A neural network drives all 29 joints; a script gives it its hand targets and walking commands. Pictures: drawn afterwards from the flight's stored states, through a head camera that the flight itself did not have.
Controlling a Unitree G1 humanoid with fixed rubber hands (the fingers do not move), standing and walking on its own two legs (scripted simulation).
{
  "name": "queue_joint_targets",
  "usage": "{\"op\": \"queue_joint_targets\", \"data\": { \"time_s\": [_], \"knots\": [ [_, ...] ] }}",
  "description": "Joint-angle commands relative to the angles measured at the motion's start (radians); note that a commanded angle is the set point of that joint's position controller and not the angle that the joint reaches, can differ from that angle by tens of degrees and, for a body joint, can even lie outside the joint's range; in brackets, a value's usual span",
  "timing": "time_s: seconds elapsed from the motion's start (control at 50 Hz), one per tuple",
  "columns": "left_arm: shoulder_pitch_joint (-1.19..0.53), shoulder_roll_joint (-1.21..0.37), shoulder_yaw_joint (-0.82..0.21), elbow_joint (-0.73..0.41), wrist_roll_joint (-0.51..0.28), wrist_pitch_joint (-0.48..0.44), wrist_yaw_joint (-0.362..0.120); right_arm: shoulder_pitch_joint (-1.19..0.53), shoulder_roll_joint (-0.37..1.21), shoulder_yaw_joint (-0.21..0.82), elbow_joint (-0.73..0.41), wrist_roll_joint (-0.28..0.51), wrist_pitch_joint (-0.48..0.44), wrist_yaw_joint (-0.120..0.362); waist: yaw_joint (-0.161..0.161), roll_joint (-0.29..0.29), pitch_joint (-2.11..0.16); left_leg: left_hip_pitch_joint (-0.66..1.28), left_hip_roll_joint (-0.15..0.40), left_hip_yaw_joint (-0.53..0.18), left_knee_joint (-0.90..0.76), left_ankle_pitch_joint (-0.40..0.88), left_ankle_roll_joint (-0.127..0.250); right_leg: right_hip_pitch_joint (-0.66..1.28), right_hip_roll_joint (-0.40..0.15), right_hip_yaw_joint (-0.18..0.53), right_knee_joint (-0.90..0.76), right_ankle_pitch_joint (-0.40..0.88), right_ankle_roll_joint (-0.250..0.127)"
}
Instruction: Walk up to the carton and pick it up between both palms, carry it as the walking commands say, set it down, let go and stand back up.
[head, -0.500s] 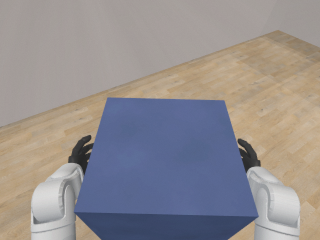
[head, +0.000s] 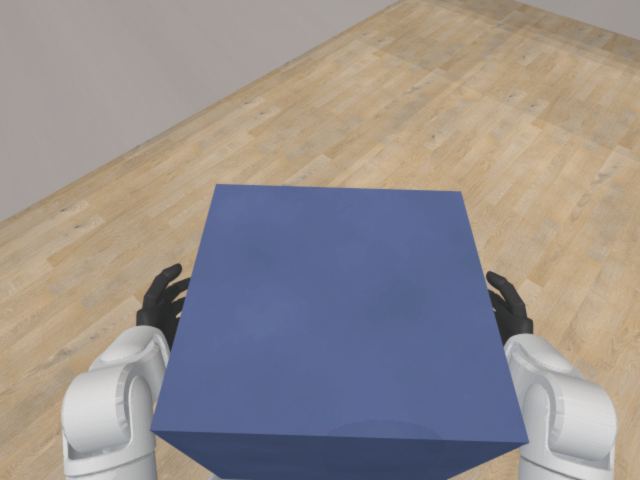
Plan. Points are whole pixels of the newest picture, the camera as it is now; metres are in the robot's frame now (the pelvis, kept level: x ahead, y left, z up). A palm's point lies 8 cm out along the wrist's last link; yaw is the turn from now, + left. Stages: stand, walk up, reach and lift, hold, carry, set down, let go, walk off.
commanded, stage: carry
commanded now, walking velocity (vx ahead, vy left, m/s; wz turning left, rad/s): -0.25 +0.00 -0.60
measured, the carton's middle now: (332, 345) +0.27 -0.01 +0.00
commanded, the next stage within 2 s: none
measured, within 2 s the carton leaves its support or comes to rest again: neither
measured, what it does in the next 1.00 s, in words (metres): walks backwards, turning right: left foot, then right foot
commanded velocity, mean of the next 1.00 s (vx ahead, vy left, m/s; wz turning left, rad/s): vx -0.25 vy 0.00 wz -0.60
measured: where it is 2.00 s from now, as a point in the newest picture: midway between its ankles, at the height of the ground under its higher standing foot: outside the picture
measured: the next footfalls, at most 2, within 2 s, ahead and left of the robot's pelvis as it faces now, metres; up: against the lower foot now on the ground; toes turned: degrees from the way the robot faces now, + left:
left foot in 0.16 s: -0.05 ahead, +0.15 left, +0.00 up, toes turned -1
right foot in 0.50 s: -0.16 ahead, -0.13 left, +0.00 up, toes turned -24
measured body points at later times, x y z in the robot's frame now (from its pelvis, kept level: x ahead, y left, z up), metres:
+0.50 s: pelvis -0.14 +0.00 +0.00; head -0.13 +0.01 +0.45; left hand +0.18 +0.12 +0.08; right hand +0.07 -0.24 +0.08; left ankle -0.09 +0.15 -0.72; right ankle -0.20 -0.12 -0.72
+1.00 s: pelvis -0.30 +0.06 +0.01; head -0.28 +0.08 +0.46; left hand +0.03 +0.09 +0.08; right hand -0.17 -0.23 +0.09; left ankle -0.20 +0.14 -0.72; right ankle -0.38 -0.04 -0.64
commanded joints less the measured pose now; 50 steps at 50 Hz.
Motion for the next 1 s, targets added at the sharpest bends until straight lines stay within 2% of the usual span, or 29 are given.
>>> {"op": "queue_joint_targets", "data": {
  "time_s": [0.0,0.06,0.1,0.12,0.14,0.16,0.18,0.2,0.22,0.28,0.32,0.4,0.44,0.46,0.48,0.5,0.52,0.56,0.62,0.68,0.76,0.78,0.8,0.82,0.84,0.86,0.88,0.94,0.98],
  "knots": [
    [-0.373,-0.695,-0.790,-0.184,-0.222,-0.004,-0.165,-0.427,0.795,0.849,-0.195,0.248,-0.015,0.174,0.025,-0.143,-0.383,0.030,-0.031,-0.036,-0.110,-0.025,0.004,0.376,-0.240,0.291,-0.203,0.438,-0.074],
    [-0.342,-0.681,-0.788,-0.188,-0.206,-0.006,-0.161,-0.408,0.796,0.845,-0.192,0.247,-0.013,0.173,0.029,-0.181,-0.404,0.155,-0.070,-0.025,-0.310,-0.038,0.028,0.360,-0.230,0.311,-0.265,0.311,-0.045],
    [-0.339,-0.676,-0.798,-0.199,-0.202,-0.009,-0.159,-0.387,0.798,0.843,-0.189,0.243,-0.013,0.175,0.026,-0.231,-0.427,0.332,-0.089,0.023,-0.532,-0.023,0.047,0.309,-0.190,0.264,-0.316,0.270,0.027],
    [-0.349,-0.675,-0.805,-0.203,-0.202,-0.011,-0.158,-0.369,0.801,0.841,-0.182,0.238,-0.014,0.176,0.012,-0.216,-0.451,0.474,-0.060,0.039,-0.700,0.070,0.054,0.253,-0.152,0.214,-0.308,0.221,0.080],
    [-0.359,-0.672,-0.810,-0.200,-0.198,-0.013,-0.157,-0.364,0.806,0.843,-0.171,0.239,-0.013,0.178,0.010,-0.102,-0.442,0.587,0.042,-0.054,-0.806,0.086,0.065,0.150,-0.102,0.171,-0.230,0.105,0.106],
    [-0.352,-0.690,-0.820,-0.197,-0.199,-0.017,-0.161,-0.353,0.804,0.842,-0.163,0.234,-0.015,0.184,0.013,0.140,-0.413,0.615,0.308,-0.288,-0.835,0.118,0.153,-0.014,-0.002,0.068,-0.041,-0.125,0.118],
    [-0.425,-0.711,-0.854,-0.259,-0.221,-0.020,-0.166,-0.369,0.804,0.844,-0.201,0.239,-0.030,0.193,0.011,0.370,-0.321,0.441,0.554,-0.397,-0.815,0.451,0.292,-0.142,0.042,-0.057,0.288,-0.433,0.117],
    [-0.436,-0.702,-0.858,-0.240,-0.229,-0.018,-0.168,-0.398,0.788,0.845,-0.244,0.241,-0.029,0.194,0.013,0.252,-0.265,0.394,0.526,-0.295,-0.784,0.696,0.307,-0.149,-0.010,-0.020,0.521,-0.424,0.106],
    [-0.442,-0.705,-0.859,-0.222,-0.244,-0.018,-0.173,-0.421,0.778,0.836,-0.255,0.243,-0.024,0.195,0.016,0.173,-0.257,0.356,0.451,-0.180,-0.744,0.765,0.272,-0.121,-0.018,-0.005,0.624,-0.360,0.103],
    [-0.398,-0.663,-0.843,-0.145,-0.251,-0.003,-0.163,-0.313,0.694,0.757,-0.141,0.187,-0.001,0.185,0.024,0.224,-0.222,0.410,0.283,0.050,-0.628,0.920,0.159,-0.091,0.010,-0.051,0.602,-0.235,0.117],
    [-0.439,-0.651,-0.863,-0.146,-0.281,0.003,-0.164,-0.315,0.663,0.737,-0.142,0.176,0.003,0.181,0.018,0.268,-0.222,0.466,0.274,0.081,-0.579,0.984,0.126,-0.067,0.028,-0.100,0.444,-0.257,0.122],
    [-0.478,-0.684,-0.864,-0.141,-0.308,0.026,-0.166,-0.310,0.670,0.728,-0.156,0.143,0.012,0.170,-0.004,0.343,-0.282,0.548,0.330,0.047,-0.538,1.054,0.134,0.030,0.029,-0.151,0.140,-0.291,0.106],
    [-0.463,-0.711,-0.849,-0.121,-0.306,0.034,-0.173,-0.322,0.682,0.744,-0.169,0.138,0.013,0.167,0.009,0.296,-0.320,0.532,0.318,0.067,-0.455,1.020,0.085,0.149,0.012,-0.125,-0.125,-0.078,0.093],
    [-0.456,-0.721,-0.840,-0.115,-0.303,0.036,-0.176,-0.338,0.688,0.760,-0.179,0.144,0.014,0.165,0.018,0.195,-0.322,0.431,0.287,0.085,-0.375,0.824,0.037,0.251,-0.030,-0.062,-0.254,0.103,0.094],
    [-0.429,-0.719,-0.825,-0.104,-0.297,0.039,-0.178,-0.360,0.684,0.776,-0.187,0.148,0.018,0.163,0.025,0.020,-0.342,0.203,0.233,0.078,-0.267,0.398,-0.011,0.427,-0.170,0.109,-0.236,0.536,0.072],
    [-0.403,-0.712,-0.814,-0.085,-0.278,0.037,-0.179,-0.339,0.707,0.772,-0.159,0.152,0.026,0.169,0.014,-0.264,-0.330,-0.083,0.109,0.082,-0.112,-0.211,-0.059,0.588,-0.403,0.366,-0.077,1.250,-0.044],
    [-0.347,-0.710,-0.798,-0.064,-0.250,0.023,-0.180,-0.394,0.732,0.803,-0.179,0.185,0.020,0.178,0.023,-0.319,-0.370,-0.091,0.090,0.006,-0.013,-0.288,-0.057,0.560,-0.425,0.328,-0.057,1.388,-0.138],
    [-0.377,-0.727,-0.799,-0.110,-0.241,0.005,-0.170,-0.464,0.787,0.856,-0.210,0.249,0.000,0.196,0.026,-0.223,-0.378,-0.053,0.075,-0.028,0.053,-0.139,-0.032,0.490,-0.313,0.216,-0.083,0.993,-0.102],
    [-0.444,-0.726,-0.811,-0.227,-0.235,-0.022,-0.153,-0.509,0.828,0.880,-0.257,0.312,-0.022,0.208,0.022,-0.156,-0.387,0.025,0.041,-0.008,0.050,0.036,-0.021,0.350,-0.244,0.148,-0.134,0.578,-0.079],
    [-0.389,-0.679,-0.801,-0.267,-0.204,-0.028,-0.138,-0.481,0.802,0.887,-0.295,0.328,-0.026,0.202,0.027,-0.158,-0.382,0.103,-0.006,-0.003,-0.121,0.020,0.008,0.301,-0.250,0.238,-0.214,0.267,-0.083],
    [-0.311,-0.647,-0.803,-0.238,-0.171,-0.015,-0.135,-0.386,0.779,0.871,-0.253,0.302,-0.016,0.202,0.024,-0.177,-0.382,0.337,-0.051,-0.002,-0.488,0.011,0.054,0.201,-0.223,0.266,-0.259,0.074,-0.043],
    [-0.312,-0.645,-0.811,-0.232,-0.172,-0.011,-0.136,-0.360,0.780,0.868,-0.237,0.291,-0.014,0.202,0.011,-0.132,-0.399,0.459,-0.016,-0.022,-0.663,0.089,0.061,0.142,-0.185,0.235,-0.208,0.017,-0.003],
    [-0.320,-0.640,-0.817,-0.223,-0.170,-0.008,-0.138,-0.348,0.780,0.867,-0.219,0.281,-0.012,0.202,0.009,0.020,-0.395,0.534,0.165,-0.207,-0.797,0.041,0.092,0.047,-0.107,0.177,-0.080,-0.075,0.035],
    [-0.364,-0.666,-0.836,-0.250,-0.200,0.001,-0.147,-0.309,0.762,0.851,-0.185,0.259,-0.020,0.207,0.004,0.327,-0.329,0.477,0.485,-0.489,-0.881,0.155,0.241,-0.152,0.063,-0.015,0.220,-0.345,0.077],
    [-0.413,-0.664,-0.857,-0.240,-0.210,-0.004,-0.156,-0.372,0.767,0.849,-0.229,0.255,-0.024,0.208,0.009,0.283,-0.268,0.347,0.537,-0.396,-0.842,0.399,0.301,-0.144,0.001,0.002,0.513,-0.420,0.081],
    [-0.413,-0.687,-0.861,-0.205,-0.230,-0.002,-0.164,-0.372,0.764,0.822,-0.225,0.236,-0.019,0.206,0.011,0.182,-0.267,0.281,0.466,-0.281,-0.807,0.464,0.277,-0.099,-0.019,0.039,0.636,-0.361,0.076],
    [-0.422,-0.686,-0.851,-0.195,-0.253,-0.003,-0.168,-0.332,0.752,0.798,-0.188,0.219,-0.013,0.201,0.012,0.153,-0.259,0.266,0.408,-0.179,-0.784,0.473,0.243,-0.080,-0.025,0.031,0.692,-0.295,0.082],
    [-0.432,-0.683,-0.855,-0.120,-0.270,0.005,-0.171,-0.312,0.714,0.746,-0.116,0.178,0.005,0.191,0.022,0.185,-0.215,0.302,0.266,0.035,-0.686,0.460,0.134,-0.070,-0.007,-0.014,0.565,-0.210,0.107],
    [-0.481,-0.680,-0.879,-0.132,-0.300,0.012,-0.171,-0.304,0.702,0.738,-0.122,0.168,0.008,0.184,0.009,0.238,-0.220,0.354,0.271,0.054,-0.657,0.489,0.123,-0.048,0.009,-0.075,0.406,-0.265,0.114]
  ]
}}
